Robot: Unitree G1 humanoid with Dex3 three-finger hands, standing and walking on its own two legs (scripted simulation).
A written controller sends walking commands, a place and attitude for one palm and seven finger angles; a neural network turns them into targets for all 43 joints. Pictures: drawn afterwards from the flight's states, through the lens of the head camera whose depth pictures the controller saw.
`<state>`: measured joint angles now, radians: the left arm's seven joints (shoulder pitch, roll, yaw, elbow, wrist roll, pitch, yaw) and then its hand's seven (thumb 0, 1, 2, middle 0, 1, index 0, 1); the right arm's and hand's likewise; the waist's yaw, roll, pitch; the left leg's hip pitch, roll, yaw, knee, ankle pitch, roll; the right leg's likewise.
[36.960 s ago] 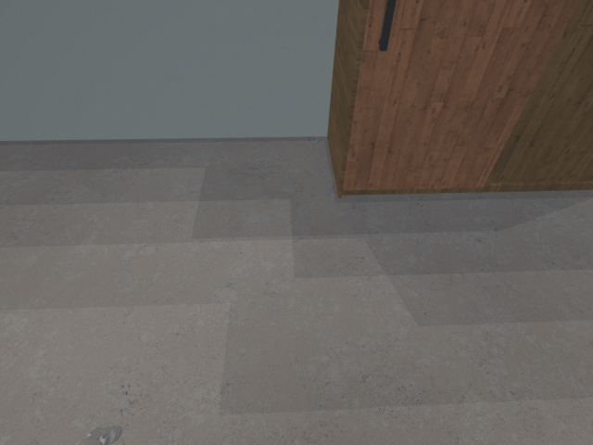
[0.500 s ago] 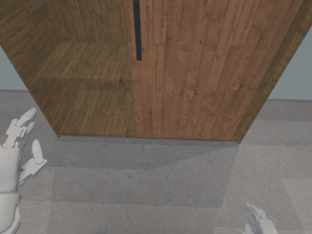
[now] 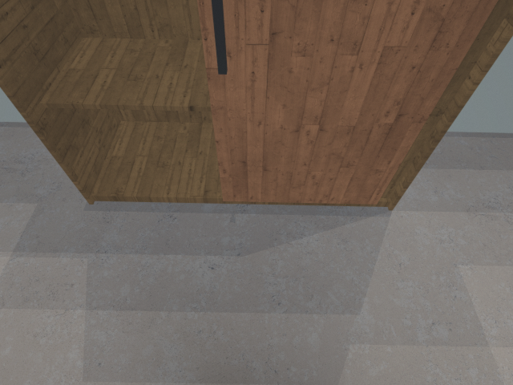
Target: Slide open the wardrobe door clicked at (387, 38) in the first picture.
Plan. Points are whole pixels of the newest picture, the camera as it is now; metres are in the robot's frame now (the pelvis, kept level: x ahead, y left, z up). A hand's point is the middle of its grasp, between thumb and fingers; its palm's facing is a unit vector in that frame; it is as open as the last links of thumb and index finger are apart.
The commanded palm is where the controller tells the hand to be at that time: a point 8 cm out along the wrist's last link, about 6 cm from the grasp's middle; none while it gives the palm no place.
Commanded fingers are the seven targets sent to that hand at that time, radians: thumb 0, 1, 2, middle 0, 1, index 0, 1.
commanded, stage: let the arm hang, fingers relaxed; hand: left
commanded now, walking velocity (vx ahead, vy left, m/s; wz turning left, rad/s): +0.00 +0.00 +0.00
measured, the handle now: (219, 20) +0.87 +0.13 +0.10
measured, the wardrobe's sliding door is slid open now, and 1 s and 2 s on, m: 0.62 0.62 0.62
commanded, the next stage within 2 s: look to check the result in 0.54 s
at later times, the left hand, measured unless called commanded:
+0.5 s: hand out of the picture +0.08 +0.19 -0.17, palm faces -0.06 -0.98 -0.21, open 7.4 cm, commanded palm none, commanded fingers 0.00 0.90 0.90 -0.20 -0.30 -0.20 -0.30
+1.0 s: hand out of the picture +0.05 +0.20 -0.17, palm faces -0.06 -0.97 -0.23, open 7.4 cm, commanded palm none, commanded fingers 0.00 0.90 0.90 -0.20 -0.30 -0.20 -0.30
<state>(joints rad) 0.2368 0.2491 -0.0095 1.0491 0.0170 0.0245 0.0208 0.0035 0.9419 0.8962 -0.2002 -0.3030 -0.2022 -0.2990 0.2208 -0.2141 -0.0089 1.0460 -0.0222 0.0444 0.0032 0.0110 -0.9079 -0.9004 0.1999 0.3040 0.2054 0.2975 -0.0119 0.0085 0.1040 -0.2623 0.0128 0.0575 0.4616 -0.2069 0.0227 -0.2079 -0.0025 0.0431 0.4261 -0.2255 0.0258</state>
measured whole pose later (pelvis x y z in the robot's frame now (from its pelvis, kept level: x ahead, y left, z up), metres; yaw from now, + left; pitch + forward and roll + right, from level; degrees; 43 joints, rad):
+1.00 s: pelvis +0.02 +0.01 +0.00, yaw -1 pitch -1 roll +0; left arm 0.20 0.20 -0.01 1.15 0.02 0.00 0.03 0.01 0.91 0.90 -0.20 -0.30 -0.20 -0.30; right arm 0.18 -0.19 -0.01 1.15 -0.02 0.01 -0.01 0.01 -0.91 -0.90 0.20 0.30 0.20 0.30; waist -0.02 -0.01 0.07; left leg -0.16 -0.01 0.09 0.38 -0.21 0.03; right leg -0.13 -0.02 0.07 0.37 -0.23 0.04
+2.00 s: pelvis +0.02 +0.00 +0.01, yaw -2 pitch -1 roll +0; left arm 0.14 0.26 0.00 1.14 0.02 -0.01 0.02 0.01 0.91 0.90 -0.20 -0.30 -0.20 -0.30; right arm 0.13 -0.26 -0.02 1.15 -0.02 0.00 0.00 0.01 -0.91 -0.90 0.20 0.30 0.21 0.30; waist -0.02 0.00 0.07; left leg -0.14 0.01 0.09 0.35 -0.19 0.02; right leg -0.11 -0.01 0.07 0.34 -0.21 0.02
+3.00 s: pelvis +0.03 +0.00 +0.01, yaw -1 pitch -1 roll +0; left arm 0.10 0.33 -0.01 1.13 0.02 -0.02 0.01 0.01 0.91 0.90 -0.20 -0.30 -0.20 -0.30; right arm 0.08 -0.33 -0.01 1.13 -0.01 0.00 0.01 0.01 -0.91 -0.90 0.20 0.30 0.21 0.30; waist -0.02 -0.01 0.08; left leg -0.11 0.00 0.08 0.30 -0.17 0.02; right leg -0.07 -0.01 0.06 0.29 -0.19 0.02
